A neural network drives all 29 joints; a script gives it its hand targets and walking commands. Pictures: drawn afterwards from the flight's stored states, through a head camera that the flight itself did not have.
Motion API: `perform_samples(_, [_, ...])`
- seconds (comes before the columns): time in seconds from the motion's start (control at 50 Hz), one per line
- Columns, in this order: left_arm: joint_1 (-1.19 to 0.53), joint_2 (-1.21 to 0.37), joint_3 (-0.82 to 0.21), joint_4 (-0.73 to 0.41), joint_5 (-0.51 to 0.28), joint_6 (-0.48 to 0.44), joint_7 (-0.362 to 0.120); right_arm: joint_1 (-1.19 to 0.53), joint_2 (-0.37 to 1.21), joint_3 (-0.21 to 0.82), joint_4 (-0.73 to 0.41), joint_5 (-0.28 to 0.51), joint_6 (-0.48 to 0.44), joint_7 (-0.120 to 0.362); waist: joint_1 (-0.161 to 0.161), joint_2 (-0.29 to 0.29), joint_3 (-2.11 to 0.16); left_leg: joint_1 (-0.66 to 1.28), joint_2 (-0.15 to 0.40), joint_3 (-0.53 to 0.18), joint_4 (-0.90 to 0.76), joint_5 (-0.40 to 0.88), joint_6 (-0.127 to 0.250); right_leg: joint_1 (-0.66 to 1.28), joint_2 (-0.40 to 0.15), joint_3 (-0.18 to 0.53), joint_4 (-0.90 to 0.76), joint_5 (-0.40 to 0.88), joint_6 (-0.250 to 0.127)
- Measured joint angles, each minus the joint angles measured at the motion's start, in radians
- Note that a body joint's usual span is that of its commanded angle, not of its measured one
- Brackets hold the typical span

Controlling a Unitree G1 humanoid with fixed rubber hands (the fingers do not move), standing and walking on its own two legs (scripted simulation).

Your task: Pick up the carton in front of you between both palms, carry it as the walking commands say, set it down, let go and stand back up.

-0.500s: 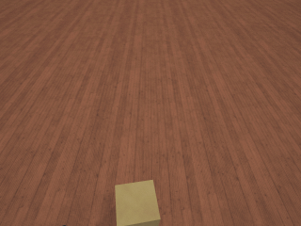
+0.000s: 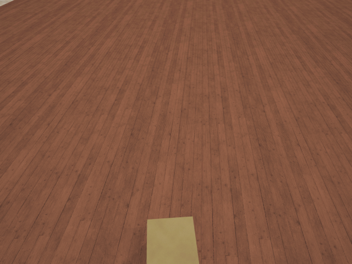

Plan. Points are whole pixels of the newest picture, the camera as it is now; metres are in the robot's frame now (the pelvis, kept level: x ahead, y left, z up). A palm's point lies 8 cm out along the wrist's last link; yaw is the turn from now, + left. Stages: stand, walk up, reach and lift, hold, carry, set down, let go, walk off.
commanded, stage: stand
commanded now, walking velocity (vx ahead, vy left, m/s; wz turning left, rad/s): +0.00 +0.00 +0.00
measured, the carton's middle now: (171, 249) +0.35 +0.04 -0.62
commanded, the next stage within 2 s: none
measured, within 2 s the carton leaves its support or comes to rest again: neither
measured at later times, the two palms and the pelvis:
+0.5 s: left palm out of the picture -0.05 +0.26 -0.13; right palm out of the picture +0.03 -0.26 -0.11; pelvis -0.02 +0.00 +0.01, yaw +2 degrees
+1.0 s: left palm out of the picture -0.09 +0.22 -0.13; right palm out of the picture -0.01 -0.25 -0.12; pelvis -0.02 -0.01 +0.01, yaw +3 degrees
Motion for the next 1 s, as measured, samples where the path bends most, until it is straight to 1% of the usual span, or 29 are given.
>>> perform_samples(0.3, [0.014,0.0,-0.001,0.101,0.003,0.018,-0.007,0.005,-0.002,0.008,0.055,0.001,0.02,-0.006,-0.003,0.004,0.037,0.025,-0.004,-0.031,-0.022,0.029,-0.006,0.04,0.003,-0.032,-0.034,0.025,-0.006])
perform_samples(0.66, [0.022,-0.031,0.001,0.228,0.002,0.02,-0.016,0.004,0.027,0.023,0.153,0.003,0.024,-0.01,-0.004,0.004,0.065,0.06,0.0,-0.05,-0.062,0.06,-0.016,0.078,0.011,-0.049,-0.073,0.052,-0.015])
perform_samples(1.0, [0.02,-0.069,-0.002,0.304,0.001,0.019,-0.014,-0.004,0.065,0.034,0.23,0.005,0.024,-0.019,-0.004,0.007,0.077,0.069,0.011,-0.061,-0.074,0.071,-0.029,0.086,0.023,-0.057,-0.082,0.061,-0.028])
